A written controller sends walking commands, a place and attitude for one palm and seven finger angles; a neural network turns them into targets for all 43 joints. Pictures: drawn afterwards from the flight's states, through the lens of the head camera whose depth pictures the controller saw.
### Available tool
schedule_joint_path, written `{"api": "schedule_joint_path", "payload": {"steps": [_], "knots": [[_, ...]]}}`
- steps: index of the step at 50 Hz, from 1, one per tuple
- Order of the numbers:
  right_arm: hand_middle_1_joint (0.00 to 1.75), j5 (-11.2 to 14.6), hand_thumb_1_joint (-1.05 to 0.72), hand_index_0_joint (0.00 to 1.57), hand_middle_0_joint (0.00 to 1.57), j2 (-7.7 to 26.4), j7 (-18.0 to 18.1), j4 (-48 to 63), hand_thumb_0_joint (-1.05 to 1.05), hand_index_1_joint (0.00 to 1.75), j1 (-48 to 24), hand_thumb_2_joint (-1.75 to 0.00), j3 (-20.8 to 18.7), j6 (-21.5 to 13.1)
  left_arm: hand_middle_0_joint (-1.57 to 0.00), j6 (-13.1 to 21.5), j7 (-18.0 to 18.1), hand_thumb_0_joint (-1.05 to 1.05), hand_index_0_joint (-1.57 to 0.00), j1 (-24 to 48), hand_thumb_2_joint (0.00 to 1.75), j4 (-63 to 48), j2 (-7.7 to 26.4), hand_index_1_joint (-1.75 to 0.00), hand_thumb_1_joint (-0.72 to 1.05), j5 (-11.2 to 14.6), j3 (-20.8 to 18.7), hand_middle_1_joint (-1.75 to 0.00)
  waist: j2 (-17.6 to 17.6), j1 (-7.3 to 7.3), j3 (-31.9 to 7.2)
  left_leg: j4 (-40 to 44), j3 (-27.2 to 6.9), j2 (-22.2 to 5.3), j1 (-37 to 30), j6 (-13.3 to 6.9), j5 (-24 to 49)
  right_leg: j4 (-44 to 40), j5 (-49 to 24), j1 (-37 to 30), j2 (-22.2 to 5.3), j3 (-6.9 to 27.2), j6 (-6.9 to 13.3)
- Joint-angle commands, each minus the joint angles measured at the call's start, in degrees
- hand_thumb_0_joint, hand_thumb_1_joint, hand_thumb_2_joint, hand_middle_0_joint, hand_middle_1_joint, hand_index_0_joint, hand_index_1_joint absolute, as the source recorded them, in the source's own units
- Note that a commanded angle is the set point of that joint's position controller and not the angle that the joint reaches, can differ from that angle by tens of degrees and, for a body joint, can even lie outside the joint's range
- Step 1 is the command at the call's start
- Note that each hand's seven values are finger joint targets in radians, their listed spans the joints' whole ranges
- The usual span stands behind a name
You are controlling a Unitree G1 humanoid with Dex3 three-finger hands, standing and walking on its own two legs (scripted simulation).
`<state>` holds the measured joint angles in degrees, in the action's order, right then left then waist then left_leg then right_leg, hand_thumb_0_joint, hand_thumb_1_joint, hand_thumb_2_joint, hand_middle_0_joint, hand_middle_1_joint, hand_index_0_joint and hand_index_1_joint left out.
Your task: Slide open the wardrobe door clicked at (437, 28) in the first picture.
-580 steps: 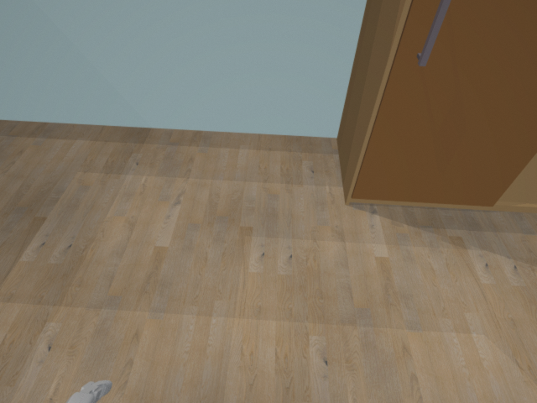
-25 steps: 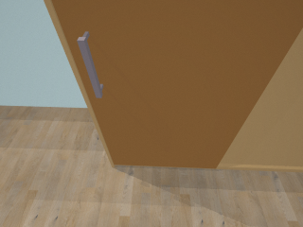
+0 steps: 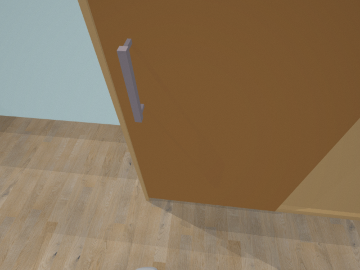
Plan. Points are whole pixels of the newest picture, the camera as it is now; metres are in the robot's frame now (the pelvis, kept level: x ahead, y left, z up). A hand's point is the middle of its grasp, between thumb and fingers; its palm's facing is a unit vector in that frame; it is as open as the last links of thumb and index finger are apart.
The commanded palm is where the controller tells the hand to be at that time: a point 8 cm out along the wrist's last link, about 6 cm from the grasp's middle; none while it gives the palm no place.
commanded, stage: shuffle to correct the standing spot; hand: left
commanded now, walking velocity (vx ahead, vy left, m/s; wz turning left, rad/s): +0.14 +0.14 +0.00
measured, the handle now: (134, 84) +0.53 +0.16 +0.11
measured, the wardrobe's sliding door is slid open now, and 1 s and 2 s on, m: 0.00 0.00 0.00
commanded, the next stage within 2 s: come to a stop and stand still in 0.06 s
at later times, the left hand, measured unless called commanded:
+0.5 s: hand out of the picture +0.13 +0.22 -0.17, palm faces -0.03 -0.97 -0.25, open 7.3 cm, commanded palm none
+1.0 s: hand out of the picture +0.06 +0.22 -0.16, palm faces -0.01 -0.97 -0.22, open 7.3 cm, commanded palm none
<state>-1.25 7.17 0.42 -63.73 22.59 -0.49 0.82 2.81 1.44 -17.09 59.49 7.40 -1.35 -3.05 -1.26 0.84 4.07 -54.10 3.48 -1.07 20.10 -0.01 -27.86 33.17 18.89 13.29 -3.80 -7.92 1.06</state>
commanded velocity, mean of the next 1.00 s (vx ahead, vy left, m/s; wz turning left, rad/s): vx -0.05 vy -0.01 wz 0.00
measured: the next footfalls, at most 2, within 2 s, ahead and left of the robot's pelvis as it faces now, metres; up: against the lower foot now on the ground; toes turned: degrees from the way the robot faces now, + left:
left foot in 0.16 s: +0.09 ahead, +0.15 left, +0.00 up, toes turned +2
right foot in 0.42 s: +0.13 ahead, -0.06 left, +0.00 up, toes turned -7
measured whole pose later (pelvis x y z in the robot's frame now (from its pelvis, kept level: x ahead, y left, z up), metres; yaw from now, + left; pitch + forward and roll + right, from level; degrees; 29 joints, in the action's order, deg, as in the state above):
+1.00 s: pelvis +0.03 +0.04 +0.01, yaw -2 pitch -1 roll +1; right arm -0.5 9.3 1.8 -60.9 12.3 -1.8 -0.1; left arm -0.3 1.8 -12.8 61.0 9.1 -1.1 -1.2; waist -0.3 -0.1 4.7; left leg -26.6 5.2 -1.0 12.7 0.0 -13.0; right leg 29.3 16.6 11.7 -1.2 -0.9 0.2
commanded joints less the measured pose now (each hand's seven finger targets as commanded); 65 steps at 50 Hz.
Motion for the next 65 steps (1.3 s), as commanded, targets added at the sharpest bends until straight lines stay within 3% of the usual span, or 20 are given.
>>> {"api": "schedule_joint_path", "payload": {"steps": [1,4,6,8,10,13,16,19,21,26,30,33,34,36,39,42,46,49,59,65], "knots": [[0.3,-0.1,-0.9,0.2,0.2,1.6,-1.1,5.7,0.0,0.3,-2.3,-0.9,-1.3,-1.6,-0.2,-0.2,0.6,0.0,-0.2,-4.0,0.9,-0.5,8.0,-0.3,0.9,-0.5,-1.9,-0.3,11.1,-0.07,2.6,5.5,-1.9,-4.5,5.1,0.2,4.3,-17.7,-9.5,2.8,-16.2,14.3,9.0],[0.3,0.2,-0.9,0.2,0.2,0.8,-1.1,4.2,0.0,0.3,1.8,-0.9,-1.1,-1.8,-0.2,-0.8,0.1,0.0,-0.2,-2.1,0.9,-0.9,9.8,-0.3,0.9,-0.3,-2.3,-0.3,8.7,-2.11,1.4,19.5,4.7,0.1,-10.2,0.9,14.7,-13.5,0.2,11.1,-11.2,8.4,5.6],[0.3,0.0,-0.9,0.2,0.2,3.5,-0.5,2.9,0.0,0.3,6.3,-0.9,-1.5,-2.4,-0.2,-1.7,-0.3,0.0,-0.2,-1.8,0.9,-1.3,8.3,-0.3,0.9,-0.3,-2.1,-0.3,-0.6,-3.76,-0.1,26.3,4.3,-0.1,-16.4,1.3,13.1,-3.5,7.1,13.4,-6.6,5.0,3.7],[0.3,-0.8,-0.9,0.2,0.2,11.9,0.4,3.0,0.0,0.3,11.3,-0.9,-3.4,-2.6,-0.2,-2.5,-0.6,0.0,-0.2,-0.6,0.9,-4.0,3.0,-0.3,0.9,-0.3,-1.3,-0.3,-20.3,-5.48,-0.1,42.8,-23.5,-18.9,-14.5,-8.7,3.2,23.9,19.4,22.7,3.1,-0.8,0.1],[0.3,-0.8,-0.9,0.2,0.2,10.2,0.7,5.2,0.0,0.3,6.1,-0.9,-3.1,-2.6,-0.2,-1.9,-0.6,0.0,-0.2,1.4,0.9,-4.9,2.3,-0.3,0.9,-0.6,-0.7,-0.3,-5.4,-3.55,1.9,44.1,-25.6,-20.3,-8.4,-12.4,4.3,32.8,13.3,23.7,-0.7,5.2,1.5],[0.3,-0.6,-0.9,0.2,0.2,6.4,1.5,6.3,0.0,0.3,-3.2,-0.9,-1.2,-4.0,-0.2,-2.0,-0.4,0.0,-0.2,-2.9,0.9,-1.0,0.7,-0.3,0.9,0.1,0.1,-0.3,-4.9,0.29,-1.7,38.4,-11.7,-15.6,-6.2,-9.7,35.0,25.1,5.5,14.0,-2.4,7.4,-0.5],[0.3,-0.6,-0.9,0.2,0.2,8.2,2.1,5.8,0.0,0.3,-4.3,-0.9,-1.6,-3.9,-0.2,-1.9,-0.2,0.0,-0.2,-3.6,0.9,-0.2,0.8,-0.3,0.9,0.6,0.9,-0.3,-4.0,-0.01,-5.6,33.1,-6.4,-14.4,-11.0,-9.0,50.3,7.1,4.2,5.9,-0.3,5.4,-1.3],[0.3,0.3,-0.9,0.2,0.2,7.9,2.1,4.9,0.0,0.3,-4.3,-0.9,-2.4,-2.5,-0.2,-1.8,0.2,0.0,-0.2,-5.3,0.9,0.5,3.9,-0.3,0.9,0.2,0.4,-0.3,-2.1,0.62,-6.6,27.9,-4.7,-11.2,-9.9,-4.9,41.0,-7.8,-12.1,-1.8,-0.2,6.0,-1.4],[0.3,1.0,-0.9,0.2,0.2,4.8,1.8,5.4,0.0,0.3,-3.1,-0.9,-2.2,-1.9,-0.2,-1.4,0.5,0.0,-0.2,-4.3,0.9,-0.2,8.8,-0.3,0.9,-0.3,-0.1,-0.3,6.8,-0.73,-6.2,24.8,-0.4,-5.1,-3.1,-0.7,23.7,-4.3,-40.9,-6.0,-8.6,14.0,2.4],[0.3,0.7,-0.9,0.2,0.2,3.3,1.8,4.7,0.0,0.3,-3.9,-0.9,-2.7,0.3,-0.2,-2.2,0.9,0.0,-0.2,-0.8,0.9,-1.8,10.1,-0.3,0.9,-0.1,-0.7,-0.3,13.4,-0.31,-5.2,11.2,0.3,-0.7,-0.2,1.5,0.1,-6.9,-51.2,-4.7,-13.6,15.9,9.4],[0.3,0.8,-0.9,0.2,0.2,2.6,1.6,4.9,0.0,0.3,-4.8,-0.9,-2.6,0.7,-0.2,-2.7,1.4,0.0,-0.2,2.3,0.9,-3.6,10.3,-0.3,0.9,-0.4,-1.4,-0.3,9.0,-0.45,-5.1,9.6,-1.0,-0.7,-0.3,2.0,-0.5,-8.1,-43.7,-3.4,-13.4,15.8,11.8],[0.3,0.7,-0.9,0.2,0.2,2.2,1.5,3.6,0.0,0.3,-1.0,-0.9,-2.2,0.0,-0.2,-3.2,1.1,0.0,-0.2,4.6,0.9,-4.6,10.5,-0.3,0.9,0.2,-1.6,-0.3,7.6,-2.44,-6.7,26.4,0.1,-0.4,-11.0,1.6,12.9,-5.5,-26.9,2.4,-10.2,15.0,7.8],[0.3,0.6,-0.9,0.2,0.2,3.5,1.6,3.3,0.0,0.3,-0.2,-0.9,-2.4,-0.4,-0.2,-3.5,0.9,0.0,-0.2,4.8,0.9,-5.0,9.0,-0.3,0.9,0.5,-1.3,-0.3,3.3,-2.53,-6.5,30.8,-1.3,-2.2,-15.0,0.7,16.9,-3.3,-19.1,5.5,-6.9,13.0,5.2],[0.3,-0.1,-0.9,0.2,0.2,8.5,1.8,5.8,0.0,0.3,-4.4,-0.9,-2.8,-1.1,-0.2,-4.0,0.6,0.0,-0.2,4.7,0.9,-6.1,5.1,-0.3,0.9,0.9,-0.5,-0.3,-13.3,-0.74,-3.5,38.5,-16.1,-16.1,-7.3,-6.8,28.6,4.9,2.5,6.7,1.3,5.8,-0.5],[0.3,-0.3,-0.9,0.2,0.2,6.6,2.2,7.1,0.0,0.3,-10.2,-0.9,-2.1,-1.5,-0.2,-4.9,0.4,0.0,-0.2,3.7,0.9,-4.0,5.3,-0.3,0.9,0.1,-0.5,-0.3,-9.3,0.79,-0.5,40.3,-12.6,-14.4,-0.4,-9.1,26.5,13.8,6.8,3.3,1.2,8.8,-0.3],[0.3,-0.3,-0.9,0.2,0.2,7.8,2.2,6.2,0.0,0.3,-8.5,-0.9,-2.4,-1.8,-0.2,-3.9,0.0,0.0,-0.2,2.9,0.9,-2.9,3.6,-0.3,0.9,0.1,0.3,-0.3,-4.3,0.53,-2.7,35.7,-9.7,-12.4,-9.0,-8.3,35.1,3.8,3.6,3.5,0.8,7.1,-1.1],[0.3,0.7,-0.9,0.2,0.2,6.4,1.7,5.1,0.0,0.3,-6.2,-0.9,-2.2,-2.1,-0.2,-1.9,0.4,0.0,-0.2,0.6,0.9,-0.6,6.7,-0.3,0.9,0.3,0.8,-0.3,2.4,-0.85,-6.3,29.7,-4.7,-5.8,-11.2,-2.2,30.5,-9.4,-20.8,-3.6,-3.2,12.7,0.2],[0.3,0.6,-0.9,0.2,0.2,6.4,1.4,4.2,0.0,0.3,-6.3,-0.9,-2.0,-1.6,-0.2,-1.8,0.4,0.0,-0.2,1.4,0.9,-0.1,7.4,-0.3,0.9,0.4,1.1,-0.3,6.5,-1.46,-6.5,30.8,-3.5,-5.0,-12.6,-0.6,22.7,-10.0,-17.4,-1.5,-3.7,12.7,0.7],[0.3,0.4,-0.9,0.2,0.2,5.4,0.9,1.2,0.0,0.3,-5.2,-0.9,-0.9,-1.0,-0.2,-1.9,0.4,0.0,-0.2,-1.1,0.9,2.0,6.9,-0.3,0.9,0.6,1.8,-0.3,2.7,-1.14,2.7,34.3,-3.3,-4.1,-9.9,0.0,12.9,-17.3,3.4,5.3,-2.6,13.7,1.0],[0.3,0.3,-0.9,0.2,0.2,4.4,1.0,0.3,0.0,0.3,-2.8,-0.9,-0.6,-0.9,-0.2,-1.8,0.4,0.0,-0.2,-2.9,0.9,2.6,6.5,-0.3,0.9,0.6,1.8,-0.3,2.0,-1.11,3.0,33.9,-3.0,-4.0,-9.1,0.1,12.6,-18.0,5.1,5.8,-2.3,13.7,1.2]]}}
